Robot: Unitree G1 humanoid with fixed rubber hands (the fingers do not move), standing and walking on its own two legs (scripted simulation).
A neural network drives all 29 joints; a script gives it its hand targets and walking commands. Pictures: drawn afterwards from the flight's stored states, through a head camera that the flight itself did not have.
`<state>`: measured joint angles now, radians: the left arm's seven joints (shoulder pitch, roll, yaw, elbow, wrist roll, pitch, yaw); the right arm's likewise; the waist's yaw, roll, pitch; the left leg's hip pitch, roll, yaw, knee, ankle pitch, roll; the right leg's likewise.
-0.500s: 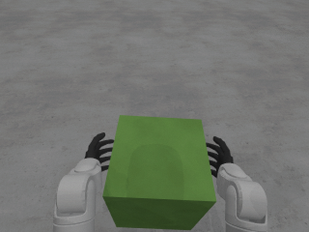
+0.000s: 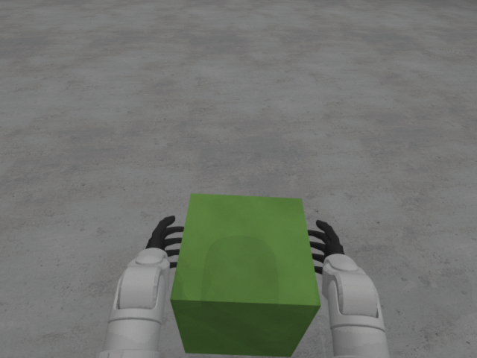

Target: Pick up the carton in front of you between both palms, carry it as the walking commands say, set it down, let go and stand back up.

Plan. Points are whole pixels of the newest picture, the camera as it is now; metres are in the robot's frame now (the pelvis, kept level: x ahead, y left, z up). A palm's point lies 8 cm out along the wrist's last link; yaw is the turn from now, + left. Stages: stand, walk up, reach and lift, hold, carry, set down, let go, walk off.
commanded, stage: carry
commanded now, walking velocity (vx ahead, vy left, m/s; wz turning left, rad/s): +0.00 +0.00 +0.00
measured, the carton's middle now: (242, 277) +0.29 +0.00 -0.04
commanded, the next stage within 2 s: hold in 0.88 s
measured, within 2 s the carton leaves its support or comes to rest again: neither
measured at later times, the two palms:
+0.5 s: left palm (159, 268) +0.26 +0.14 +0.04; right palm (338, 273) +0.26 -0.16 +0.04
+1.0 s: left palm (167, 273) +0.25 +0.13 +0.04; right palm (350, 283) +0.25 -0.17 +0.04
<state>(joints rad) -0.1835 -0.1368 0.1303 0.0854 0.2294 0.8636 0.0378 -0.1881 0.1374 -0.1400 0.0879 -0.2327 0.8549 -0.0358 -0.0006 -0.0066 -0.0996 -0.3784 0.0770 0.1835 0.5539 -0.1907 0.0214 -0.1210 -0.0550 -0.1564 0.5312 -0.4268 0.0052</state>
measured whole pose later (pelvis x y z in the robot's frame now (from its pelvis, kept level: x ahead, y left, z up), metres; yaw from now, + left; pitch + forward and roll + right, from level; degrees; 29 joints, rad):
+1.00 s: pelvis -0.04 -0.01 +0.01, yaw -4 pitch -4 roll +1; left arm -0.19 -0.14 0.17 0.14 0.24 0.72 0.04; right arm -0.25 0.15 -0.18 0.24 -0.25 0.66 -0.02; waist 0.02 -0.03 0.04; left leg -0.25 0.03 0.01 0.40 -0.06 -0.02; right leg -0.06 0.00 -0.06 0.48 -0.34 -0.03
